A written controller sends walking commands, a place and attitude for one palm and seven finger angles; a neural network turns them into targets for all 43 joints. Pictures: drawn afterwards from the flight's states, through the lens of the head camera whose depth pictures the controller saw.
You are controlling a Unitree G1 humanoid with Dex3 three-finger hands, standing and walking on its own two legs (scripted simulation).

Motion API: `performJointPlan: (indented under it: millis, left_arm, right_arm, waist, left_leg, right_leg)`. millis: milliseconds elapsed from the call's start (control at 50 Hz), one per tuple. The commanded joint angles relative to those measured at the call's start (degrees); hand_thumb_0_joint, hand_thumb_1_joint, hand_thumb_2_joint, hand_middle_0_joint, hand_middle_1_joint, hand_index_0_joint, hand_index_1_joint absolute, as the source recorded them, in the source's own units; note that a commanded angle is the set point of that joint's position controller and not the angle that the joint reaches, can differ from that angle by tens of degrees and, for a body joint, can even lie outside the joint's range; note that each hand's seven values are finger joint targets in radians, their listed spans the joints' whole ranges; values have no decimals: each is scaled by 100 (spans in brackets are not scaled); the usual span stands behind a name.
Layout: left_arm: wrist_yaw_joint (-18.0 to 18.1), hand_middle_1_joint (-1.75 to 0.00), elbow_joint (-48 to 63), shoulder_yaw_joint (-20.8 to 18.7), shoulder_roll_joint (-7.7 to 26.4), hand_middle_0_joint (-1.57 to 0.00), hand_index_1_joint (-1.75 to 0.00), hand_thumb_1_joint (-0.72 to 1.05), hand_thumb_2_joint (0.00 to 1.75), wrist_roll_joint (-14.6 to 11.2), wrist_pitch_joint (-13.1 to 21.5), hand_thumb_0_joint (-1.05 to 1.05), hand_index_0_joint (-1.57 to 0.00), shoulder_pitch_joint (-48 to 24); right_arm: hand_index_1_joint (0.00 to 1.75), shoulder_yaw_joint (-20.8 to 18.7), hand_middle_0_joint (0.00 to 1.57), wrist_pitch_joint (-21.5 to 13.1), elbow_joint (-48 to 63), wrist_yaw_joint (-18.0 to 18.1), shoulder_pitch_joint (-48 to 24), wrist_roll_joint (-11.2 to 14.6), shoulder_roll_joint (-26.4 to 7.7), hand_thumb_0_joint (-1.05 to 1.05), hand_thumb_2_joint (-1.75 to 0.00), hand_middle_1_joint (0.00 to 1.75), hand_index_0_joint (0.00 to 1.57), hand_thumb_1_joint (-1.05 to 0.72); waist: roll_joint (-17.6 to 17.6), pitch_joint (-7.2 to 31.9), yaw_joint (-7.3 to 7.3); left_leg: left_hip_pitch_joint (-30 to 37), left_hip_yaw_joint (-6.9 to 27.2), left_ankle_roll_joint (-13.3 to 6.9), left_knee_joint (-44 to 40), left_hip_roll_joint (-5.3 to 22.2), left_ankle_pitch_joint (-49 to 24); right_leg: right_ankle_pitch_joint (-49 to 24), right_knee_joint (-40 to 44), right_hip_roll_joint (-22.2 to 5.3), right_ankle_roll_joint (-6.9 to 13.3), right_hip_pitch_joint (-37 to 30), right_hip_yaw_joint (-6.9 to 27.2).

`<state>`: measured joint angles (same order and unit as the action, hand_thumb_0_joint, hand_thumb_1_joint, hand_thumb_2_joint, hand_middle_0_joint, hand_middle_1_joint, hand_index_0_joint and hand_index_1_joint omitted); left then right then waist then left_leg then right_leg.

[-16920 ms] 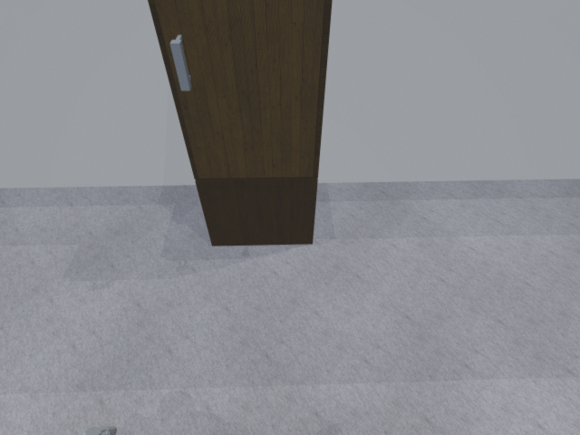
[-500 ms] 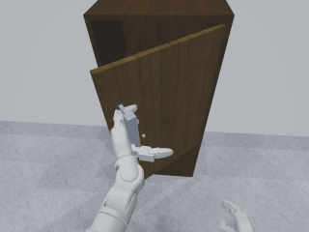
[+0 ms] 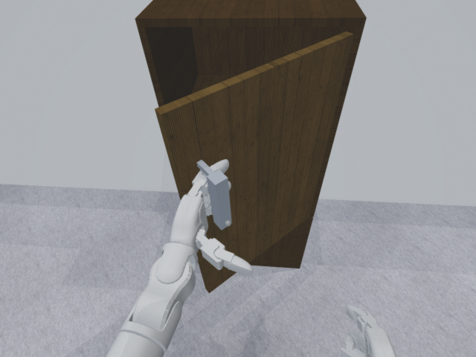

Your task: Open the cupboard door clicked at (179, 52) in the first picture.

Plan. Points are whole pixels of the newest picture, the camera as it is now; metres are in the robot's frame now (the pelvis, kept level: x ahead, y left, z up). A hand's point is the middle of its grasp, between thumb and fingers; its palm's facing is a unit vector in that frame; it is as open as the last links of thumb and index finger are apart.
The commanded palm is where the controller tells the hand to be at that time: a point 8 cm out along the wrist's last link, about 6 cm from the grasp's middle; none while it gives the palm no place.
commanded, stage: slide the hand sideways off the handle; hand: left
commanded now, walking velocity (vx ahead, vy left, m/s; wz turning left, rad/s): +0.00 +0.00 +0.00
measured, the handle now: (213, 194) +0.36 +0.07 +0.10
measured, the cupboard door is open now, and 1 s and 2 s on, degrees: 43 44 44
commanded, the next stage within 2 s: draw the hand back to the body in 0.92 s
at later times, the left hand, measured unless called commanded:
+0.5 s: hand (210, 243) +0.27 +0.07 +0.10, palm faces -0.07 -1.00 -0.01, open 16.1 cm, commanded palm +0.23 +0.13 +0.09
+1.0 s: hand (179, 265) +0.23 +0.11 +0.09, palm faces -0.03 -1.00 -0.04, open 16.3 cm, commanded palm +0.21 +0.16 +0.09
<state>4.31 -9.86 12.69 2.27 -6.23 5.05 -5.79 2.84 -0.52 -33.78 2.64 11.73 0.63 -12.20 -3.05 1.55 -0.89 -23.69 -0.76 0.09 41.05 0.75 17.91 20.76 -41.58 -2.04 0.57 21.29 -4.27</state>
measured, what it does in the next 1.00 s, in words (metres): stands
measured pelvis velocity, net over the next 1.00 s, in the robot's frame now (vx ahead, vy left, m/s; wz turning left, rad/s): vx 0.03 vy -0.02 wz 0.00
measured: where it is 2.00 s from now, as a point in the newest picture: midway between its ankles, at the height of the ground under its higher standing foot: outside the picture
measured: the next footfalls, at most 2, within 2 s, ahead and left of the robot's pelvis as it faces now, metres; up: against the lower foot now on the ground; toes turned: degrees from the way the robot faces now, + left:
none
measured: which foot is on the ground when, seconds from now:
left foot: down 0.00-1.00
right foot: down 0.00-1.00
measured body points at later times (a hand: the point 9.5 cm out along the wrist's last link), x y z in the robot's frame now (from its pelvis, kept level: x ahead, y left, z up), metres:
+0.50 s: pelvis +0.03 -0.02 +0.00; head +0.03 -0.04 +0.45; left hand +0.26 +0.12 +0.10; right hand +0.21 -0.24 -0.07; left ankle +0.04 +0.12 -0.72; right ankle +0.01 -0.11 -0.72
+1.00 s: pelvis +0.03 -0.02 -0.01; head +0.04 -0.05 +0.44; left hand +0.23 +0.16 +0.09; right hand +0.22 -0.24 -0.08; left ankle +0.04 +0.12 -0.72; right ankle +0.01 -0.11 -0.72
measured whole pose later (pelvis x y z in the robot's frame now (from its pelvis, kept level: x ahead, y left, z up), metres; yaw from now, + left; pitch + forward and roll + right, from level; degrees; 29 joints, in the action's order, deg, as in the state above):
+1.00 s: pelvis +0.03 -0.02 -0.01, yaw +0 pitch +4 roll +0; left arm -8.4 16.5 0.4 8.7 -11.2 9.6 27.7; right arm 2.1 -9.7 -29.2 3.2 15.0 0.7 -13.6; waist -3.3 3.6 -1.7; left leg -26.0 0.2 2.0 44.7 2.3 22.3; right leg 25.6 -45.5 -0.6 2.1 23.6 -5.0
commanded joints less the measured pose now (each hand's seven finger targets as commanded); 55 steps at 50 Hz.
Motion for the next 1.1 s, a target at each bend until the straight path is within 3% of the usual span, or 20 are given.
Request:
performJointPlan:
  millis: [0,60,100,120,160,200,260,320,380,520,640,720,760,780,820,860,960,980,1060,1080]
  left_arm:
    - [257,-30,1618,-124,-381,-15,-30,-50,30,100,418,0,-15,-1310]
    - [295,-30,1727,-380,-56,-15,-30,-50,30,212,464,0,-15,-769]
    - [274,-30,2051,-249,-148,-15,-30,-50,30,227,501,0,-15,-746]
    - [279,-30,2047,-443,38,-15,-30,-50,30,229,507,0,-15,-526]
    - [260,-30,2174,-590,215,-15,-30,-50,30,260,492,0,-15,-134]
    - [208,-30,2377,-586,208,-15,-30,-50,30,221,464,0,-15,-58]
    - [113,-30,2624,-791,359,-15,-30,-50,30,160,445,0,-15,566]
    - [-11,-30,2929,-844,383,-15,-30,-50,30,74,448,0,-15,910]
    - [-130,-30,3074,-940,500,-15,-30,-50,30,16,472,0,-15,1246]
    - [-487,-30,3643,-1019,623,-15,-30,-50,30,-75,627,0,-15,2179]
    - [-774,-30,3884,-1041,744,-15,-30,-50,30,-157,758,0,-15,2307]
    - [-932,-30,3922,-1103,787,-15,-30,-50,30,-261,790,0,-15,2491]
    - [-995,-30,3829,-1360,980,-15,-30,-50,30,-333,778,0,-15,2807]
    - [-1028,-30,3824,-1420,1024,-15,-30,-50,30,-346,769,0,-15,2803]
    - [-1096,-30,3868,-1519,1072,-15,-30,-50,30,-419,776,0,-15,2806]
    - [-1171,-30,3887,-1543,1067,-15,-30,-50,30,-481,787,0,-15,3035]
    - [-1314,-30,3942,-1483,1070,-15,-30,-50,30,-581,894,0,-15,2951]
    - [-1326,-30,4054,-1322,963,-15,-30,-50,30,-576,926,0,-15,2780]
    - [-1215,-30,4223,-1694,1342,-15,-30,-50,30,-547,910,0,-15,2879]
    - [-1196,-30,4310,-1664,1275,-15,-30,-50,30,-552,885,0,-15,2901]
  right_arm:
    - [30,-174,20,-458,1022,-110,-765,-35,-422,0,-90,30,20,-90]
    - [30,-205,20,-455,1072,-153,-737,-58,-460,0,-90,30,20,-90]
    - [30,-181,20,-463,1143,-175,-784,-74,-420,0,-90,30,20,-90]
    - [30,-199,20,-460,1143,-167,-763,-76,-432,0,-90,30,20,-90]
    - [30,-190,20,-422,1175,-158,-803,-85,-433,0,-90,30,20,-90]
    - [30,-182,20,-424,1219,-144,-817,-96,-422,0,-90,30,20,-90]
    - [30,-199,20,-432,1248,-122,-799,-106,-417,0,-90,30,20,-90]
    - [30,-192,20,-465,1283,-116,-785,-86,-413,0,-90,30,20,-90]
    - [30,-207,20,-528,1294,-99,-723,-95,-430,0,-90,30,20,-90]
    - [30,-252,20,-699,1401,-101,-513,-87,-474,0,-90,30,20,-90]
    - [30,-269,20,-893,1433,-46,-368,-63,-534,0,-90,30,20,-90]
    - [30,-268,20,-1041,1456,-1,-349,-41,-550,0,-90,30,20,-90]
    - [30,-269,20,-1085,1436,23,-298,-32,-572,0,-90,30,20,-90]
    - [30,-262,20,-1092,1439,31,-323,-20,-576,0,-90,30,20,-90]
    - [30,-260,20,-1137,1443,55,-297,-23,-577,0,-90,30,20,-90]
    - [30,-262,20,-1188,1459,60,-321,-7,-581,0,-90,30,20,-90]
    - [30,-277,20,-1344,1410,80,-259,10,-630,0,-90,30,20,-90]
    - [30,-269,20,-1381,1432,77,-279,19,-631,0,-90,30,20,-90]
    - [30,-292,20,-1463,1418,100,-254,28,-639,0,-90,30,20,-90]
    - [30,-279,20,-1472,1454,104,-281,37,-616,0,-90,30,20,-90]
  waist:
    - [603,1048,-18]
    - [741,1029,-118]
    - [515,967,-83]
    - [683,948,-118]
    - [582,869,-192]
    - [645,821,-126]
    - [694,900,-194]
    - [528,787,-148]
    - [679,744,-89]
    - [607,954,-79]
    - [564,832,25]
    - [519,894,-6]
    - [765,937,-66]
    - [604,884,-68]
    - [728,909,-65]
    - [561,868,-118]
    - [644,784,-10]
    - [447,745,27]
    - [457,919,-111]
    - [353,957,-120]
  left_leg:
    - [725,236,-62,-855,-48,-68]
    - [667,158,-74,-864,-32,-187]
    - [720,100,-87,-854,-49,-191]
    - [694,63,-92,-840,-37,-204]
    - [679,22,-104,-846,-50,-292]
    - [678,-17,-119,-818,-67,-289]
    - [731,-44,-127,-775,-80,-546]
    - [712,-68,-117,-744,-105,-643]
    - [681,-50,-135,-646,-111,-702]
    - [613,-27,-138,-425,-132,-1085]
    - [432,40,-147,-206,-160,-918]
    - [331,71,-142,-123,-170,-830]
    - [188,82,-133,-63,-178,-860]
    - [163,70,-130,-55,-184,-843]
    - [116,84,-125,-23,-182,-837]
    - [99,86,-124,-19,-183,-853]
    - [-15,129,-121,88,-170,-731]
    - [0,133,-121,85,-180,-662]
    - [46,157,-127,39,-155,-607]
    - [111,149,-135,6,-160,-637]
  right_leg:
    - [-319,865,221,110,-25,60]
    - [-395,924,223,113,-190,118]
    - [-444,959,206,103,-172,162]
    - [-456,1009,208,94,-226,190]
    - [-549,1060,200,105,-323,241]
    - [-628,1107,181,61,-323,292]
    - [-982,1123,183,62,-521,318]
    - [-1248,1077,179,41,-493,320]
    - [-1412,1066,164,-2,-448,362]
    - [-2212,719,168,-37,-482,297]
    - [-1972,620,165,-59,-166,331]
    - [-1804,575,148,-65,-114,360]
    - [-1968,581,110,-99,-274,441]
    - [-1963,569,105,-98,-223,457]
    - [-2009,550,89,-124,-243,476]
    - [-1960,533,102,-96,-233,459]
    - [-1673,531,110,-110,-32,476]
    - [-1489,518,116,-91,86,459]
    - [-1135,517,154,-22,11,418]
    - [-1194,494,158,-18,7,373]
